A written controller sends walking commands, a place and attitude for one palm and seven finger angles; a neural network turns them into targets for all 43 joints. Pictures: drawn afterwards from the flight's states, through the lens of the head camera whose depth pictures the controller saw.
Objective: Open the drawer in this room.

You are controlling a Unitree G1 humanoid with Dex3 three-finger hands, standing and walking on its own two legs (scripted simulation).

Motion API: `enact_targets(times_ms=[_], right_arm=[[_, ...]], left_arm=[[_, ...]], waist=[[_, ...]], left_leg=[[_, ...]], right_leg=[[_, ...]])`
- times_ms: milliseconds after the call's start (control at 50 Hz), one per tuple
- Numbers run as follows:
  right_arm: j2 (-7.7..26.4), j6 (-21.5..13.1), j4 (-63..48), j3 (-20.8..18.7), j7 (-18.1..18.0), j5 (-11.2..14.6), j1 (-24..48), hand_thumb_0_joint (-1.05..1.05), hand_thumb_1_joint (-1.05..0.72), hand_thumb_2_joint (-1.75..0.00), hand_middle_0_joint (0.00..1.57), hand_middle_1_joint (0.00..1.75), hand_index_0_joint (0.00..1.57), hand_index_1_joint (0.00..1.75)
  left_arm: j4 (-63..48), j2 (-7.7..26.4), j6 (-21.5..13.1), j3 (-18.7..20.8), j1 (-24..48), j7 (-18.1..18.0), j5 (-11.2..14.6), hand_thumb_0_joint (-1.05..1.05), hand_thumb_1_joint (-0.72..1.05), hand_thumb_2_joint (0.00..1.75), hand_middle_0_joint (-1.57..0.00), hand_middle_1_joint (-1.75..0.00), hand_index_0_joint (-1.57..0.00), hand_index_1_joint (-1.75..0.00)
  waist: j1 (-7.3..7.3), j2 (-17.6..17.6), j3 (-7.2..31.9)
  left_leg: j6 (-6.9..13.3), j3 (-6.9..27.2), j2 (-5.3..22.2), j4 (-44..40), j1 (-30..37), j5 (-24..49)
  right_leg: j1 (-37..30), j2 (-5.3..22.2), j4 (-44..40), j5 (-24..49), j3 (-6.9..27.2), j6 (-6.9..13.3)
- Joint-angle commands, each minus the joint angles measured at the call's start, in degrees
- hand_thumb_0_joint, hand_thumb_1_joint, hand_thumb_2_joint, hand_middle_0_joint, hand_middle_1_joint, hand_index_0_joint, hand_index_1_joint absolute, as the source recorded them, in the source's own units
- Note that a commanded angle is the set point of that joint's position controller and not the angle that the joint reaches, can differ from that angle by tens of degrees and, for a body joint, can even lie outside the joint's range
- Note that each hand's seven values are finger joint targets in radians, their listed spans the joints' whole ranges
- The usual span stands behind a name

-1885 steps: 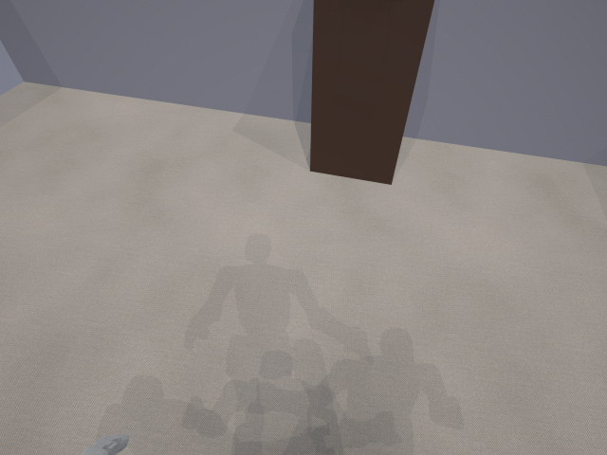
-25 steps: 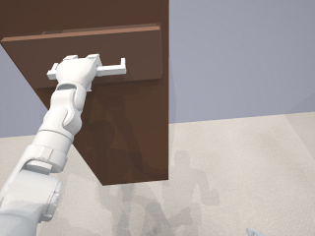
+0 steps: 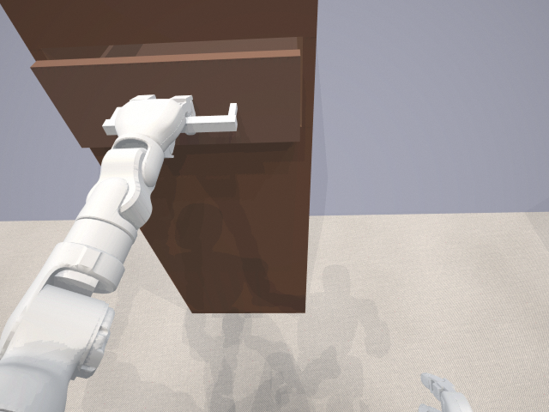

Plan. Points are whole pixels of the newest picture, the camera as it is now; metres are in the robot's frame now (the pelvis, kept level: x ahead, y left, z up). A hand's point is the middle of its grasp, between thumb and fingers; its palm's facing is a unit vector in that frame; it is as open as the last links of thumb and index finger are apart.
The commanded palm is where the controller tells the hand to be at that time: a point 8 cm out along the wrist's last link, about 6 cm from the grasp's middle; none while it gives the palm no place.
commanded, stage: pull the drawer open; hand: left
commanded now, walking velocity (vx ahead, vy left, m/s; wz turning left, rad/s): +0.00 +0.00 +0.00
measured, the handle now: (173, 118) +0.49 +0.18 +0.18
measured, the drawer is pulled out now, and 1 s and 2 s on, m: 0.05 0.15 0.12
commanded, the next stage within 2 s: relax the arm and regain balance in 1.86 s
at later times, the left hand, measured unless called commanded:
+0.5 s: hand (163, 156) +0.44 +0.19 +0.15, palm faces +0.09 -0.06 -0.99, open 5.2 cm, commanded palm +0.39 +0.20 +0.20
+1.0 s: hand (150, 201) +0.35 +0.18 +0.15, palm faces +0.11 -0.12 -0.99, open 5.2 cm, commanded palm +0.30 +0.19 +0.20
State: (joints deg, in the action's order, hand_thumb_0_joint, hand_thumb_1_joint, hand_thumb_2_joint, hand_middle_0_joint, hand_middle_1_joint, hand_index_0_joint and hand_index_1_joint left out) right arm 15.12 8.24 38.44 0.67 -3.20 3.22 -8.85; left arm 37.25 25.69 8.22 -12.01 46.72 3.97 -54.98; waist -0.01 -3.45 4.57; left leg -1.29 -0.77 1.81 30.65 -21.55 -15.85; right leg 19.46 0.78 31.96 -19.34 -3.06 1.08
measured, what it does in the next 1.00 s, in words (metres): stands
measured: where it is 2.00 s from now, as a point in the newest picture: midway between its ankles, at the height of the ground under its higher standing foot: outside the picture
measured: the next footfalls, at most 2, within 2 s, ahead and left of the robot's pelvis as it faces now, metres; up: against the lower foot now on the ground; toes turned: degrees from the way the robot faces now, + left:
none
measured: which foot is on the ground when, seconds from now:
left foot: down 0.00-1.00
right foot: down 0.00-1.00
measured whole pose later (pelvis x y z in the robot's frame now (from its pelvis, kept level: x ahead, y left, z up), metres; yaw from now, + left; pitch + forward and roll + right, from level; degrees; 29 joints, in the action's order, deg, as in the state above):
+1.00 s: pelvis +0.01 +0.01 +0.01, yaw -2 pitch +2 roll +1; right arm 13.9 9.2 33.5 2.4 1.2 3.1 -1.9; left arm -1.6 23.4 16.8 -12.2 16.1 4.2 -53.6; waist -4.0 -4.8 4.5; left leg -0.6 -2.7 1.2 26.6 -13.2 -15.5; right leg 11.8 1.3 28.1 -18.4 -1.2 0.1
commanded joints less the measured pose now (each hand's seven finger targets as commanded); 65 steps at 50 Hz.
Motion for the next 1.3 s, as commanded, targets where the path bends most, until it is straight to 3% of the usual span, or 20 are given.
enact_targets(times_ms=[0,120,140,160,260,320,380,480,540,580,620,680,860,1000,1060,1100,1160,1180,1220,1280], right_arm=[[7.0,-2.0,-5.4,-2.8,-1.0,-0.3,-1.7,0.00,-0.90,-0.90,0.20,0.30,0.20,0.30],[7.1,-3.0,-5.0,-3.3,-1.3,-0.3,-4.8,0.00,-0.90,-0.90,0.20,0.30,0.20,0.30],[7.5,-3.2,-4.6,-3.6,-1.3,-0.3,-5.6,0.00,-0.90,-0.90,0.20,0.30,0.20,0.30],[7.3,-3.3,-4.7,-3.6,-1.1,-0.3,-6.2,0.00,-0.90,-0.90,0.20,0.30,0.20,0.30],[6.9,-3.9,-6.5,-4.6,0.0,-0.7,-6.6,0.00,-0.90,-0.90,0.20,0.30,0.20,0.30],[7.3,-3.9,-7.9,-4.8,0.8,-0.5,-5.1,0.00,-0.90,-0.90,0.20,0.30,0.20,0.30],[7.8,-4.2,-9.0,-5.1,1.7,-0.1,-3.1,0.00,-0.90,-0.90,0.20,0.30,0.20,0.30],[8.3,-4.3,-9.6,-4.4,1.9,0.6,0.0,0.00,-0.90,-0.90,0.20,0.30,0.20,0.30],[7.4,-4.3,-10.4,-3.9,2.3,0.7,2.5,0.00,-0.90,-0.90,0.20,0.30,0.20,0.30],[7.7,-4.1,-10.6,-3.6,2.3,0.5,3.7,0.00,-0.90,-0.90,0.20,0.30,0.20,0.30],[6.7,-3.8,-11.3,-2.9,2.5,0.6,5.5,0.00,-0.90,-0.90,0.20,0.30,0.20,0.30],[6.9,-3.2,-11.5,-2.4,2.6,0.4,7.3,0.00,-0.90,-0.90,0.20,0.30,0.20,0.30],[4.6,-1.4,-12.9,-0.8,3.7,0.1,12.8,0.00,-0.90,-0.90,0.20,0.30,0.20,0.30],[4.0,-1.2,-13.5,0.0,4.5,-0.3,15.2,0.00,-0.90,-0.90,0.20,0.30,0.20,0.30],[4.6,-0.9,-9.4,0.6,2.7,-0.2,13.8,0.00,-0.90,-0.90,0.20,0.30,0.20,0.30],[4.5,-1.8,-10.0,0.5,2.1,-0.2,14.1,0.00,-0.90,-0.90,0.20,0.30,0.20,0.30],[4.4,-2.0,-9.5,0.4,1.0,-0.3,13.6,0.00,-0.90,-0.90,0.20,0.30,0.20,0.30],[5.0,-2.4,-9.2,0.3,0.7,-0.1,13.2,0.00,-0.90,-0.90,0.20,0.30,0.20,0.30],[4.6,-2.7,-8.7,0.4,0.3,-0.3,12.6,0.00,-0.90,-0.90,0.20,0.30,0.20,0.30],[5.5,-3.1,-8.4,0.1,-0.3,-0.2,11.5,0.00,-0.90,-0.90,0.20,0.30,0.20,0.30]], left_arm=[[-2.5,14.7,-2.5,7.5,28.5,-0.7,0.1,0.00,0.90,0.90,-0.40,-1.35,-0.40,-1.35],[3.4,14.6,-6.4,7.4,31.3,-1.9,-0.2,0.00,0.90,0.90,-0.40,-1.35,-0.40,-1.35],[3.9,16.5,-6.9,9.1,31.6,-2.4,-0.6,0.00,0.90,0.90,-0.40,-1.35,-0.40,-1.35],[4.4,14.6,-7.2,7.4,32.4,-2.8,-0.8,0.00,0.90,0.90,-0.40,-1.35,-0.40,-1.35],[-1.3,12.7,-8.3,8.3,24.1,-4.8,-0.6,0.00,0.90,0.90,-0.40,-1.35,-0.40,-1.35],[-5.8,13.6,-6.9,10.1,17.1,-5.9,-0.5,0.00,0.90,0.90,-0.40,-1.35,-0.40,-1.35],[-11.7,12.0,-4.5,9.7,11.6,-6.5,0.6,0.00,0.90,0.90,-0.40,-1.35,-0.40,-1.35],[-16.9,14.2,0.6,10.7,7.6,-6.3,0.7,0.00,0.90,0.90,-0.40,-1.35,-0.40,-1.35],[-21.7,10.5,3.4,7.9,4.4,-5.7,0.7,0.00,0.90,0.90,-0.40,-1.35,-0.40,-1.35],[-24.2,12.5,4.6,9.8,1.8,-5.2,1.0,0.00,0.90,0.90,-0.40,-1.35,-0.40,-1.35],[-26.3,9.0,6.0,7.1,-1.3,-4.3,1.0,0.00,0.90,0.90,-0.40,-1.35,-0.40,-1.35],[-30.6,10.6,7.1,8.4,-2.7,-3.3,1.1,0.00,0.90,0.90,-0.40,-1.35,-0.40,-1.35],[-43.6,5.9,9.2,5.3,-13.1,-0.9,0.9,0.00,0.90,0.90,-0.40,-1.35,-0.40,-1.35],[-52.4,8.3,9.1,7.7,-21.6,-0.3,1.4,0.00,0.90,0.90,-0.40,-1.35,-0.40,-1.35],[-39.0,8.4,10.0,5.5,-6.0,-0.7,-0.1,0.00,0.90,0.90,-0.40,-1.35,-0.40,-1.35],[-39.7,9.3,9.3,5.6,-5.6,-0.4,0.0,0.00,0.90,0.90,-0.40,-1.35,-0.40,-1.35],[-37.4,9.4,8.3,5.3,-2.6,0.0,1.0,0.00,0.90,0.90,-0.40,-1.35,-0.40,-1.35],[-36.3,11.8,7.9,7.1,-2.1,0.2,1.8,0.00,0.90,0.90,-0.40,-1.35,-0.40,-1.35],[-32.6,9.7,6.9,5.3,-1.3,0.8,1.9,0.00,0.90,0.90,-0.40,-1.35,-0.40,-1.35],[-29.1,12.6,4.8,7.1,1.4,1.1,2.0,0.00,0.90,0.90,-0.40,-1.35,-0.40,-1.35]], waist=[[3.06,7.5,17.9],[4.18,8.7,15.8],[4.16,7.8,15.9],[4.38,6.3,15.6],[1.45,3.3,21.0],[-0.35,4.4,21.4],[-0.87,4.6,20.2],[-1.42,4.9,16.0],[-1.75,2.6,15.3],[-2.47,4.2,16.3],[-2.52,4.4,15.3],[-2.85,5.1,15.3],[-3.54,3.2,13.8],[-4.54,3.7,13.9],[-0.57,5.6,5.5],[-1.72,4.6,8.2],[-1.48,5.7,11.9],[-1.44,6.3,12.3],[-1.24,7.4,11.6],[-1.15,8.4,11.2]], left_leg=[[3.7,-2.5,-3.7,0.5,6.7,18.0],[4.0,-2.3,-3.4,0.2,3.3,13.1],[3.8,-2.2,-3.2,0.1,2.8,12.6],[3.7,-2.2,-3.3,0.1,3.0,12.4],[3.9,-2.7,-3.0,-0.1,5.6,15.1],[4.0,-2.9,-2.9,-0.8,5.1,15.9],[4.0,-2.9,-2.6,-1.6,6.6,17.6],[3.9,-2.8,-2.4,-3.8,7.7,16.7],[3.6,-2.5,-2.2,-4.2,10.6,18.9],[3.5,-2.4,-2.2,-4.2,11.3,20.4],[3.5,-2.4,-2.3,-4.2,12.1,21.7],[3.2,-2.2,-2.4,-4.4,13.1,22.8],[2.8,-2.4,-2.7,-3.6,15.9,29.2],[2.9,-2.9,-3.2,-3.2,15.4,30.2],[2.4,-2.4,-3.1,-3.9,11.8,19.6],[2.7,-2.5,-3.6,-3.9,12.8,17.9],[2.9,-2.3,-4.2,-3.4,13.1,17.3],[2.9,-2.4,-4.2,-3.2,12.8,16.8],[3.0,-2.2,-4.3,-3.5,11.2,15.3],[2.9,-2.3,-4.2,-3.6,9.8,13.2]], right_leg=[[-7.5,-0.9,-3.2,27.1,2.7,-0.4],[-5.3,-0.9,-3.7,21.8,3.2,-0.8],[-4.6,-1.0,-3.6,20.6,3.2,-0.7],[-3.4,-1.3,-3.4,19.5,2.9,-0.5],[-6.0,-1.9,-2.8,20.7,2.6,0.2],[-8.5,-2.1,-2.9,21.6,2.6,0.3],[-8.8,-2.6,-3.6,21.4,2.0,0.7],[-8.1,-3.0,-5.1,18.4,1.5,0.7],[-6.9,-3.3,-4.8,18.2,0.8,0.9],[-8.8,-3.2,-5.0,19.3,0.9,1.0],[-8.4,-3.2,-4.7,20.2,0.5,0.8],[-9.8,-3.1,-5.1,21.1,0.6,0.8],[-11.6,-2.8,-4.7,27.0,0.4,0.6],[-15.4,-2.4,-4.5,32.4,1.1,0.3],[-7.4,-2.5,-6.7,22.7,0.6,0.3],[-8.6,-2.2,-7.0,20.7,1.5,0.3],[-10.3,-1.6,-6.5,22.3,1.8,-0.1],[-10.9,-1.5,-6.8,22.3,2.4,-0.2],[-10.9,-1.0,-6.8,21.5,2.3,-0.6],[-10.7,-0.7,-7.3,19.7,3.0,-0.8]])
